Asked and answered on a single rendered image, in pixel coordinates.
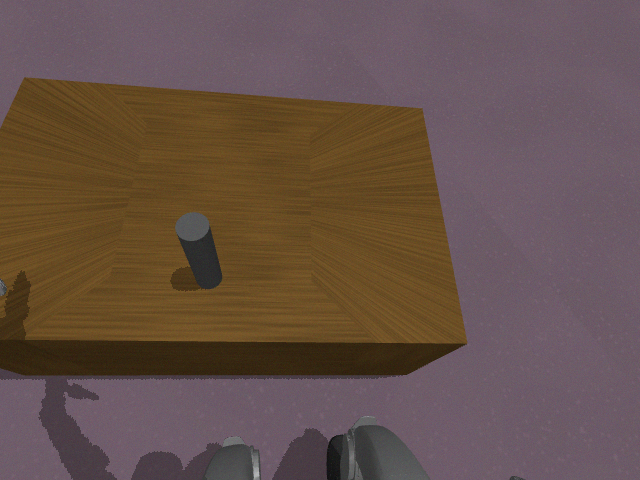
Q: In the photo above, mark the right robot foot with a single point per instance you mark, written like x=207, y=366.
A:
x=334, y=452

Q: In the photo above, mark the can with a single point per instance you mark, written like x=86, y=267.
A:
x=194, y=232

